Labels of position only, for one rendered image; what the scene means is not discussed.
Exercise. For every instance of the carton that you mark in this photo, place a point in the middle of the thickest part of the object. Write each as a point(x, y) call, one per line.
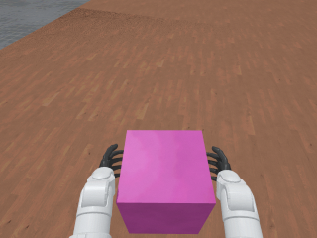
point(165, 186)

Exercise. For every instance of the left robot forearm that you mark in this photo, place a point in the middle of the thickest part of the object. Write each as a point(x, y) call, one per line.
point(94, 211)

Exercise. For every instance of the right robot forearm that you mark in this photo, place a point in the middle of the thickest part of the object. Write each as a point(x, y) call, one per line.
point(238, 207)

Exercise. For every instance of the left robot hand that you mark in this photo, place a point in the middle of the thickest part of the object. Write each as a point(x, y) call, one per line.
point(107, 160)

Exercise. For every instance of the right robot hand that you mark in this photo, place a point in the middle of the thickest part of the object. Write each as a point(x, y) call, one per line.
point(222, 163)

